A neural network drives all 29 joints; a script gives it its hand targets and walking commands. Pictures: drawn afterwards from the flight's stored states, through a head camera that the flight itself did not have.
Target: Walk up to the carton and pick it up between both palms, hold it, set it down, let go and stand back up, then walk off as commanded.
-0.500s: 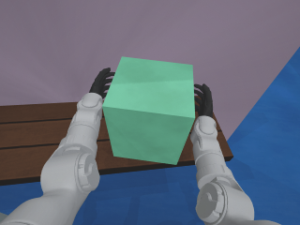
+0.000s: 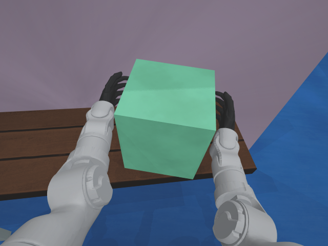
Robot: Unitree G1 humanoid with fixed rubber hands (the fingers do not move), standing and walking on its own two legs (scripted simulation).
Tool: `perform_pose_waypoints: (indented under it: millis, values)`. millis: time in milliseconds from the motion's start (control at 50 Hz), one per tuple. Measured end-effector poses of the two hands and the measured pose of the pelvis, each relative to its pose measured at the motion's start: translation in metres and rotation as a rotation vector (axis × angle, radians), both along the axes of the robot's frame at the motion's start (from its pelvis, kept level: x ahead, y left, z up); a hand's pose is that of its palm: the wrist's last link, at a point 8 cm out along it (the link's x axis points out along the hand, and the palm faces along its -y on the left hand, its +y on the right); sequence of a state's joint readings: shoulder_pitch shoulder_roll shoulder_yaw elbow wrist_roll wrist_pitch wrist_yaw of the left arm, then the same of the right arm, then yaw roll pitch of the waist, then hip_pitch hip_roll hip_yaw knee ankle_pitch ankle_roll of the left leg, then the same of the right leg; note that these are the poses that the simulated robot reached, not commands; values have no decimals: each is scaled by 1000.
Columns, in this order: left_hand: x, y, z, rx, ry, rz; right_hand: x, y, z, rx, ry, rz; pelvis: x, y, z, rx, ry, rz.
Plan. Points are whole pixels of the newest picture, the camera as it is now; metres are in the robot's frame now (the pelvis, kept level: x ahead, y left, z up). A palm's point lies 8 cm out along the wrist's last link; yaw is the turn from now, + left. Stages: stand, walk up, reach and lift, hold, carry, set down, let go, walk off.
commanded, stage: set down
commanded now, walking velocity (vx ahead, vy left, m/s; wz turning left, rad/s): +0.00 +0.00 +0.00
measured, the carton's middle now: (166, 122) +0.42 -0.03 +0.03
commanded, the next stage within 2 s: none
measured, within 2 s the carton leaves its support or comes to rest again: neither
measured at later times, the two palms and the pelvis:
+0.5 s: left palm (108, 102) +0.44 +0.12 +0.10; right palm (225, 125) +0.37 -0.17 +0.08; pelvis +0.00 +0.00 +0.00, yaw +0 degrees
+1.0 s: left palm (110, 104) +0.45 +0.12 +0.08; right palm (224, 126) +0.37 -0.18 +0.06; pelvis +0.00 +0.00 +0.00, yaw +0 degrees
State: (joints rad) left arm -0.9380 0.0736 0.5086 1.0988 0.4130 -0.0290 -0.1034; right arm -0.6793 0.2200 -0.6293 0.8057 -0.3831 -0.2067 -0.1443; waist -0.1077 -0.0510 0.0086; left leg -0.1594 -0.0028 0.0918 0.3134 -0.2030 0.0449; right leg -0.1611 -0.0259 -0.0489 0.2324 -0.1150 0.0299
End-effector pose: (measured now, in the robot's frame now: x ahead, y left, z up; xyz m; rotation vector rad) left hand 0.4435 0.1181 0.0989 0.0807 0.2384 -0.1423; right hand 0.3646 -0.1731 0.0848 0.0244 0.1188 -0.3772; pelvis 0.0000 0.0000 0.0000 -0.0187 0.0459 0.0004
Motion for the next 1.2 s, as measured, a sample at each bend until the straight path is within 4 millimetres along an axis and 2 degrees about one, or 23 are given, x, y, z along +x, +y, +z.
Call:
perform_pose_waypoints:
  millis: [900, 960, 1060, 1200]
  values:
    - [4, 0, -9, -11, -30, -5, 3, -2, -5, -64, -31, 11, -3, -2, -1, -5, -1, -1]
    - [6, 0, -14, 3, -19, -5, 7, -5, -11, -70, -3, 30, -4, -1, -1, -7, 12, -5]
    - [13, -3, -27, 25, 8, -3, 10, -5, -34, -13, 85, 38, -1, 0, -4, -12, 88, -11]
    - [22, -2, -34, 16, 43, 4, 19, -5, -39, 32, 116, 24, 3, 1, -11, -18, 201, -22]
